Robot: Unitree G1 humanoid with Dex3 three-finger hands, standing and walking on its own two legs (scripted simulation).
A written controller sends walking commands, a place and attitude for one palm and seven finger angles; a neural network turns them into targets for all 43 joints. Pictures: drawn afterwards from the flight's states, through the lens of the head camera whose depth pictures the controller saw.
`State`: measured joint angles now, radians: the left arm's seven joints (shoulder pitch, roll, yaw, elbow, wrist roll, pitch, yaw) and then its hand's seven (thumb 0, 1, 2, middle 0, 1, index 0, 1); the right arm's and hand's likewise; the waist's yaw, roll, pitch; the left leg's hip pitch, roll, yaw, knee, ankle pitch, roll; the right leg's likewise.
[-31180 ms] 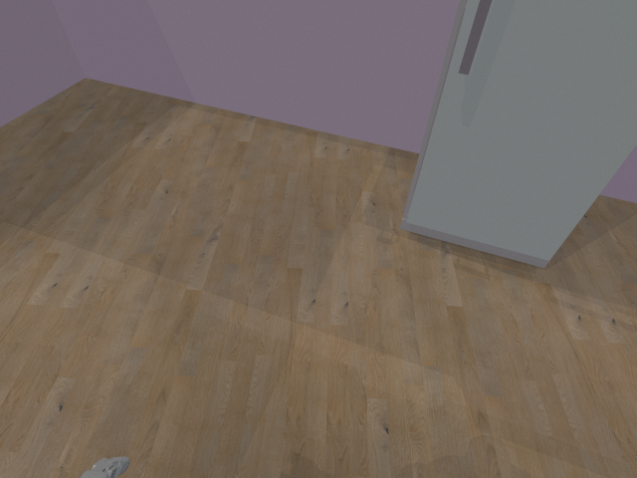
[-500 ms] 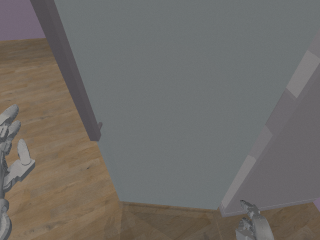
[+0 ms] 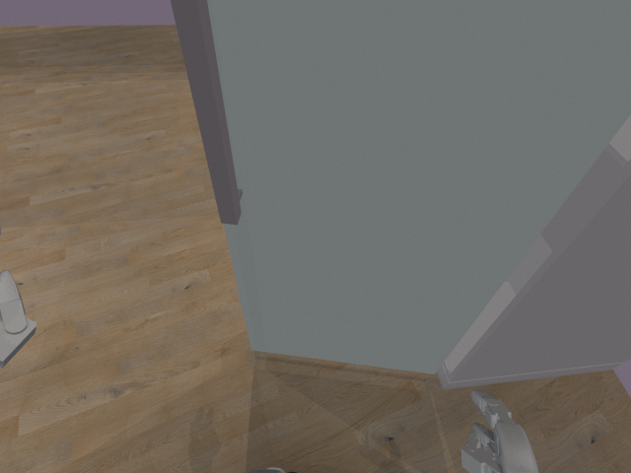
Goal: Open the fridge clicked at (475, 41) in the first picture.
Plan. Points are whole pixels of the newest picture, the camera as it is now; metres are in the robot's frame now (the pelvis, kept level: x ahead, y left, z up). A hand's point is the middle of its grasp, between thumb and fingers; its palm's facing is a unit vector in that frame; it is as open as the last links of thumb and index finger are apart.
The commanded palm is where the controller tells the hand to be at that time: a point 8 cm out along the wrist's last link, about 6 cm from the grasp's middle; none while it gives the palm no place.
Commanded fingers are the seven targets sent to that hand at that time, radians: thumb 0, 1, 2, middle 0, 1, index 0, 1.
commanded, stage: step back with the hand held close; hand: left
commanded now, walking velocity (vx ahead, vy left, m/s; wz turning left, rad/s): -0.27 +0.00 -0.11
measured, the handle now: (212, 79) +0.51 +0.19 +0.23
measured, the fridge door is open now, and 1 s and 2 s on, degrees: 76 76 76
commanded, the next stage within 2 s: stop stepping back and stand still in 0.48 s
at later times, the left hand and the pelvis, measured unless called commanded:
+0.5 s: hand out of the picture +0.13 +0.30 +0.16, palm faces +0.46 -0.81 -0.36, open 7.4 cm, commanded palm +0.05 +0.32 +0.19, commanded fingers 0.00 0.90 0.90 -0.20 -0.30 -0.20 -0.30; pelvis -0.09 +0.02 +0.00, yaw +0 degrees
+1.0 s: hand out of the picture +0.07 +0.29 +0.16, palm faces +0.40 -0.86 -0.31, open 7.4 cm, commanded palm +0.01 +0.31 +0.19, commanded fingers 0.00 0.90 0.90 -0.20 -0.30 -0.20 -0.30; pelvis -0.17 +0.03 -0.01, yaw -7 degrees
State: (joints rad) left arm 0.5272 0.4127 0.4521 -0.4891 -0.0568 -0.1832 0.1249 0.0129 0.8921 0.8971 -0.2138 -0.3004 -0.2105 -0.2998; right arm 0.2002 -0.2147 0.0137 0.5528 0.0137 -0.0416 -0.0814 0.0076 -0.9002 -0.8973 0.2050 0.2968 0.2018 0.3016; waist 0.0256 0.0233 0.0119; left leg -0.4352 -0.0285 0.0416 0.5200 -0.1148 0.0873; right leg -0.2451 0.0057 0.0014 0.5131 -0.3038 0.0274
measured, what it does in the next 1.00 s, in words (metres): walks backwards: left foot, then right foot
